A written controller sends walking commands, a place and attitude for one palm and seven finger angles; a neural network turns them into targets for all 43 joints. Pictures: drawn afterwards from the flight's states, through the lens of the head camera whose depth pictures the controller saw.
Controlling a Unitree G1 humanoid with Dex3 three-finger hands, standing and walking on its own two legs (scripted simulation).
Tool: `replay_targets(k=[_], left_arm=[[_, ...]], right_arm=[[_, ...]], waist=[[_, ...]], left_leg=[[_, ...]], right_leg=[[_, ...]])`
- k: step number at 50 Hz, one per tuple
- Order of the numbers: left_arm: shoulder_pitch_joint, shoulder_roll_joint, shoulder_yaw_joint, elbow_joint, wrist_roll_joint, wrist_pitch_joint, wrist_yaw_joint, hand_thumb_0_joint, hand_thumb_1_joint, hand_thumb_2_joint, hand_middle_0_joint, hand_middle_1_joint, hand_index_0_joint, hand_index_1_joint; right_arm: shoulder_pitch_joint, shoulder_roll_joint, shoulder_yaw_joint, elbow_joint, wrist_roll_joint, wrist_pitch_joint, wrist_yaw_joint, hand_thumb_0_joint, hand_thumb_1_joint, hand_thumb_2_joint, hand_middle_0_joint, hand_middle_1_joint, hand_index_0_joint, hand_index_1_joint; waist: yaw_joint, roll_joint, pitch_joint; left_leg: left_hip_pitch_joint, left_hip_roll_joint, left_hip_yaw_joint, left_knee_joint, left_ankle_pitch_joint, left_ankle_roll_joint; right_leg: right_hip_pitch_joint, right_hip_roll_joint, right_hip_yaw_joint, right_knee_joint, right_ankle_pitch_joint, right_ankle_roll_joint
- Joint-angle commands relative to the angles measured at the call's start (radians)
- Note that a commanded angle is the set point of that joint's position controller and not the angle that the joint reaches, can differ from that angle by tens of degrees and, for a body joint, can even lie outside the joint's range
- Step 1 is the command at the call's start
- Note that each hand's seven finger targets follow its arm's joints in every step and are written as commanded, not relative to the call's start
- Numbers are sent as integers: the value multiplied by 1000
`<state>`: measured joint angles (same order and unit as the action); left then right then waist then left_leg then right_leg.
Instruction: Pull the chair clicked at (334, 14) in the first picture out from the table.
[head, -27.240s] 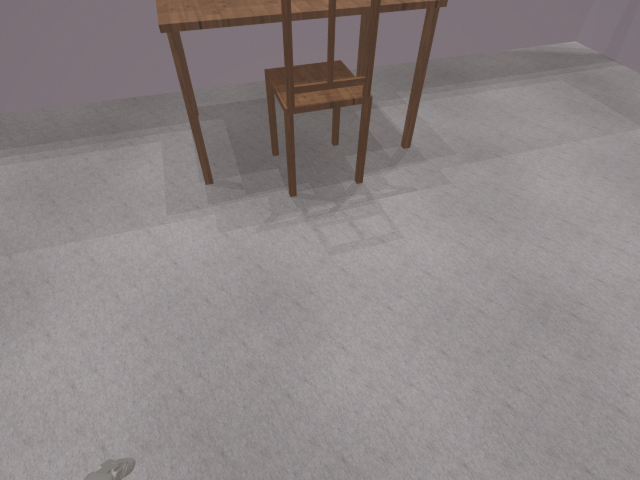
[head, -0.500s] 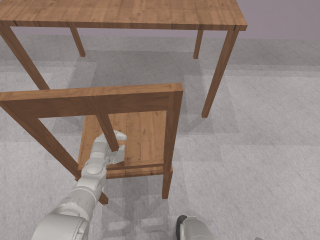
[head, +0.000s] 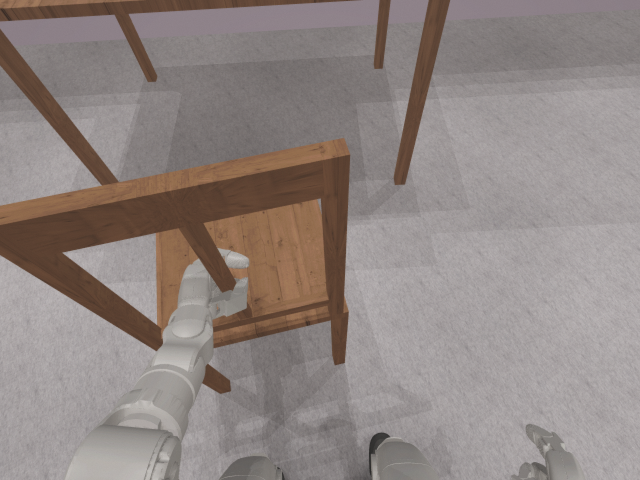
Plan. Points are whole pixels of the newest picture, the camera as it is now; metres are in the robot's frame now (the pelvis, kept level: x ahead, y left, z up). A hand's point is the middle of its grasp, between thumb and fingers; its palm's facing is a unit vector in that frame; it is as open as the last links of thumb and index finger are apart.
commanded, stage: step backward, pulling the chair out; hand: left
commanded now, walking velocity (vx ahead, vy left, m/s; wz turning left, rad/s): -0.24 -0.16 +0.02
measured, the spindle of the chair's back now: (223, 278) +0.38 +0.13 -0.06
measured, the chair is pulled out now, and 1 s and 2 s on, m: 0.50 0.66 0.66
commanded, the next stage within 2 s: stop walking, hand still on the chair in 0.02 s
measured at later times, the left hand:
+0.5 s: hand (225, 402) +0.22 +0.12 -0.07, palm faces -0.03 -0.98 -0.19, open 5.5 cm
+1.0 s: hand (218, 423) +0.19 +0.13 -0.07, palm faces -0.07 -0.98 -0.18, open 5.5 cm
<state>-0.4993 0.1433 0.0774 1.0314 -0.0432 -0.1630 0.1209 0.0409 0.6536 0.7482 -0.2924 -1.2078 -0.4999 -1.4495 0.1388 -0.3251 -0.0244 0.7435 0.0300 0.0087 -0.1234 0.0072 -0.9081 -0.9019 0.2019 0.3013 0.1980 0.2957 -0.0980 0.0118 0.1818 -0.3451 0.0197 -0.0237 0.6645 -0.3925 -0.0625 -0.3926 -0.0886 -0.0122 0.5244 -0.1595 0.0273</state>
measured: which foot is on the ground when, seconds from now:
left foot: up 0.00-0.02, down 0.04-1.00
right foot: down 0.00-0.06, up 0.08-0.24, down 0.26-1.00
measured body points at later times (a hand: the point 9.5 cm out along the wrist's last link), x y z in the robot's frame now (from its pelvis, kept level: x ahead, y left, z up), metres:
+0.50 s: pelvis -0.07 +0.01 +0.00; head -0.05 -0.02 +0.45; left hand +0.21 +0.17 -0.05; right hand +0.02 -0.24 -0.14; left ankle -0.07 +0.14 -0.74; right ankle -0.05 -0.10 -0.73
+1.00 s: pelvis -0.07 +0.02 +0.01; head -0.07 +0.01 +0.46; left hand +0.19 +0.18 -0.05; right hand +0.03 -0.21 -0.12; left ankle -0.07 +0.14 -0.73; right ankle -0.05 -0.10 -0.73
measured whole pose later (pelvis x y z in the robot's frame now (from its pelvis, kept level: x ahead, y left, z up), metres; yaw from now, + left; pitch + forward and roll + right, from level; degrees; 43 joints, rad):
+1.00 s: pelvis -0.07 +0.02 +0.01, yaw -3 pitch -1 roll +0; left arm -0.10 0.10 -0.08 0.80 -0.03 -0.12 0.11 0.06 0.65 0.79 -0.27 -1.26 -0.50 -1.45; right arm 0.24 -0.20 0.04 0.70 0.01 0.01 -0.11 0.01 -0.91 -0.90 0.20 0.30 0.20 0.30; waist -0.03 0.03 0.03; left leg -0.17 0.02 0.06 0.44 -0.24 0.00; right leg -0.23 -0.02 -0.03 0.45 -0.20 0.00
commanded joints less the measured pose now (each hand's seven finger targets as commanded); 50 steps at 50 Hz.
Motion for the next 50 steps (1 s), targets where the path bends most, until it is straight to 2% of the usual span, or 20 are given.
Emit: replay_targets(k=[1, 2, 3, 4, 5, 6, 7, 9, 11, 13, 14, 15, 16, 19, 21, 24, 27, 32, 38, 50], left_arm=[[-226, 170, -60, -199, 6, -24, -7, 0, 900, 900, -500, -1450, -500, -1450], [-239, 128, -83, -210, 2, -26, -13, 0, 900, 900, -500, -1450, -500, -1450], [-252, 111, -99, -208, 4, -26, -17, 0, 900, 900, -500, -1450, -500, -1450], [-274, 74, -110, -214, 0, -24, -23, 0, 900, 900, -500, -1450, -500, -1450], [-346, 53, -138, -278, 7, -33, -29, 0, 900, 900, -500, -1450, -500, -1450], [-352, 48, -135, -270, 12, -35, -25, 0, 900, 900, -500, -1450, -500, -1450], [-316, 77, -117, -428, 11, -48, -25, 0, 900, 900, -500, -1450, -500, -1450], [-216, 81, -100, -380, 4, -30, -26, 0, 900, 900, -500, -1450, -500, -1450], [-142, 68, -113, -387, 10, -16, -32, 0, 900, 900, -500, -1450, -500, -1450], [-80, 127, -90, -375, 29, -18, -35, 0, 900, 900, -500, -1450, -500, -1450], [-84, 130, -99, -383, 31, -15, -31, 0, 900, 900, -500, -1450, -500, -1450], [-46, 160, -63, -298, 22, 3, -21, 0, 900, 900, -500, -1450, -500, -1450], [-47, 153, -57, -281, 12, 6, -21, 0, 900, 900, -500, -1450, -500, -1450], [-24, 124, -76, -307, 18, -10, -22, 0, 900, 900, -500, -1450, -500, -1450], [1, 111, -78, -299, 19, -21, -21, 0, 900, 900, -500, -1450, -500, -1450], [57, 92, -97, -306, 20, -25, -25, 0, 900, 900, -500, -1450, -500, -1450], [56, 59, -129, -319, 23, -31, -31, 0, 900, 900, -500, -1450, -500, -1450], [112, 56, -133, -328, 22, -32, -23, 0, 900, 900, -500, -1450, -500, -1450], [139, 76, -131, -389, 25, -29, -17, 0, 900, 900, -500, -1450, -500, -1450], [201, 69, -135, -414, 26, -15, -11, 0, 900, 900, -500, -1450, -500, -1450]], right_arm=[[89, -68, -19, -101, 3, -12, -26, 0, -900, -900, 200, 300, 200, 300], [86, -94, -30, -121, 1, -8, -24, 0, -900, -900, 200, 300, 200, 300], [86, -100, -35, -133, 3, 4, -14, 0, -900, -900, 200, 300, 200, 300], [100, -81, -31, -132, -1, 8, -4, 0, -900, -900, 200, 300, 200, 300], [52, -50, -18, -146, -20, -3, 6, 0, -900, -900, 200, 300, 200, 300], [51, -38, -14, -135, -25, -11, 14, 0, -900, -900, 200, 300, 200, 300], [64, -36, -25, -161, -18, -19, 28, 0, -900, -900, 200, 300, 200, 300], [93, -56, -34, -147, -8, -23, 34, 0, -900, -900, 200, 300, 200, 300], [102, -55, -28, -164, 0, -32, 38, 0, -900, -900, 200, 300, 200, 300], [111, -41, -17, -149, -2, -36, 29, 0, -900, -900, 200, 300, 200, 300], [86, -12, -6, -158, 3, -33, 27, 0, -900, -900, 200, 300, 200, 300], [89, -16, -14, -143, 11, -30, 21, 0, -900, -900, 200, 300, 200, 300], [57, -31, -19, -145, 10, -25, 15, 0, -900, -900, 200, 300, 200, 300], [48, -6, 9, -111, -12, -40, 14, 0, -900, -900, 200, 300, 200, 300], [51, 5, 15, -101, -17, -47, 11, 0, -900, -900, 200, 300, 200, 300], [57, -25, 0, -107, -17, -47, 7, 0, -900, -900, 200, 300, 200, 300], [34, -4, 12, -121, -18, -39, 6, 0, -900, -900, 200, 300, 200, 300], [38, -10, 7, -142, -13, -39, 4, 0, -900, -900, 200, 300, 200, 300], [39, -18, 8, -157, -12, -46, 0, 0, -900, -900, 200, 300, 200, 300], [41, -13, 12, -160, -17, -45, -3, 0, -900, -900, 200, 300, 200, 300]], waist=[[58, -110, -505], [71, 18, -485], [77, 132, -444], [76, 166, -442], [70, 354, -423], [75, 362, -391], [85, 347, -395], [84, 218, -402], [79, 130, -417], [64, 5, -432], [45, -83, -421], [53, -248, -428], [80, -292, -386], [71, -131, -363], [63, -127, -359], [83, -50, -330], [76, 14, -301], [81, -31, -308], [85, 64, -316], [87, -13, -343]], left_leg=[[234, 95, 13, -283, 370, 35], [232, 194, -94, -292, 513, 84], [231, 268, -122, -281, 591, 136], [255, 297, -126, -288, 665, 164], [239, 325, -159, -303, 698, 197], [191, 330, -161, -285, 716, 212], [211, 320, -139, -255, 731, 216], [284, 282, -111, -181, 671, 185], [246, 221, -77, -123, 444, 129], [161, 118, -1, -73, 239, 81], [102, 63, 46, -43, 102, 61], [63, 13, 37, -6, -25, 44], [39, 13, 13, 62, -37, 48], [75, 20, 4, -30, -2, 64], [159, 26, 16, -203, 132, 75], [224, 85, -29, -261, 313, 97], [189, 100, -47, -278, 269, 107], [195, 100, -42, -283, 283, 93], [204, 121, -57, -320, 309, 95], [230, 113, -36, -304, 323, 84]], right_leg=[[234, -108, 33, 21, 347, -43], [164, -22, -8, 76, 200, -9], [98, 37, -29, 153, 0, 1], [44, 68, -32, 235, -189, -5], [-13, 49, -23, 354, -339, -11], [-10, 47, -4, 412, -358, -21], [18, 47, 9, 376, -339, -28], [72, 55, -6, 147, -265, -29], [213, 57, -19, -117, -104, -25], [325, -18, 61, -215, 29, -44], [315, -107, 135, -209, 92, -78], [300, -152, 194, -221, -15, -113], [278, -168, 219, -242, -57, -117], [260, -171, 178, -205, -33, -128], [261, -129, 130, -161, -20, -95], [221, -48, 90, -126, -7, -51], [211, -33, 77, -132, -47, -48], [226, -36, 89, -152, 3, -57], [215, -13, 68, -127, 38, -51], [218, -23, 84, -137, 94, -56]])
